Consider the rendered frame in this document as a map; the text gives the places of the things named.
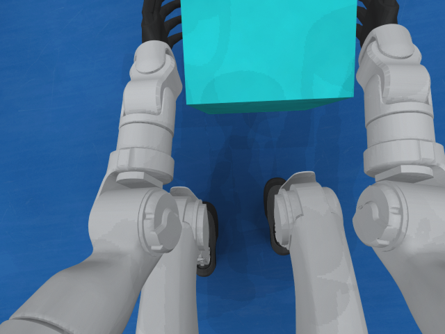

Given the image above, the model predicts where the right robot hand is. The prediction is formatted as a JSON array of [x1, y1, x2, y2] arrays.
[[356, 0, 399, 48]]

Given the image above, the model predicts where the robot right upper arm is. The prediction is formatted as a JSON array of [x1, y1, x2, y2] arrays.
[[353, 180, 445, 334]]

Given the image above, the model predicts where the robot left upper arm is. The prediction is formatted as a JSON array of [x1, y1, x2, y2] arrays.
[[0, 187, 182, 334]]

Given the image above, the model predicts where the left robot hand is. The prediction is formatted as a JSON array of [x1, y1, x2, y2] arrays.
[[141, 0, 183, 49]]

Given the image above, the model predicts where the carton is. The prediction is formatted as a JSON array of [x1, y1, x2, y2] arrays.
[[181, 0, 357, 114]]

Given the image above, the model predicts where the left robot forearm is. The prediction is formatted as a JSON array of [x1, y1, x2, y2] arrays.
[[88, 40, 182, 236]]

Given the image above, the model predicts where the robot left thigh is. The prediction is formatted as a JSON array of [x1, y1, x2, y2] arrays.
[[136, 196, 209, 334]]

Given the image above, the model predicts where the right robot foot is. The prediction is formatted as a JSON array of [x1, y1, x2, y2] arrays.
[[264, 177, 290, 255]]

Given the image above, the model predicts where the right robot forearm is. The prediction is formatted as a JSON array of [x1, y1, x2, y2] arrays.
[[356, 24, 445, 187]]

